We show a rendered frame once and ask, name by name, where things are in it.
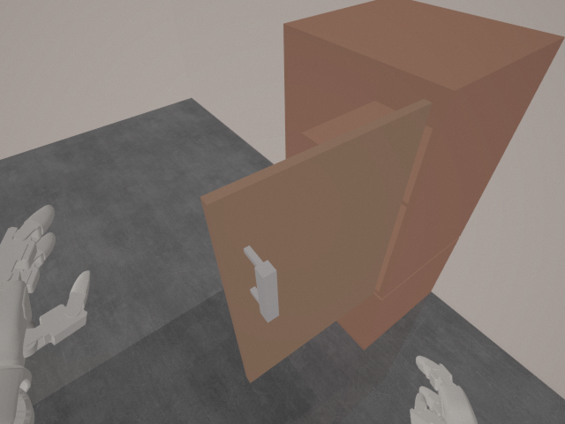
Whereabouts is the left robot hand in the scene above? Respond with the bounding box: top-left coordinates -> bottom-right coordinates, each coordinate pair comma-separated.
0,205 -> 90,367

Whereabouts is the handle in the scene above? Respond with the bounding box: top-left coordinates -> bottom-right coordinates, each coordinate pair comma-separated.
244,246 -> 279,322

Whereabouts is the cupboard door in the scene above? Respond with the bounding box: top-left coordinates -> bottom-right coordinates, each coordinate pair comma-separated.
200,99 -> 433,383

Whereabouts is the left robot forearm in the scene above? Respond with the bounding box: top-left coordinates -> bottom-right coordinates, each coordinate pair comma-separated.
0,365 -> 34,424

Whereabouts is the right robot hand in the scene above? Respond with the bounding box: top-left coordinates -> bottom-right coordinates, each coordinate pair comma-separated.
410,356 -> 478,424

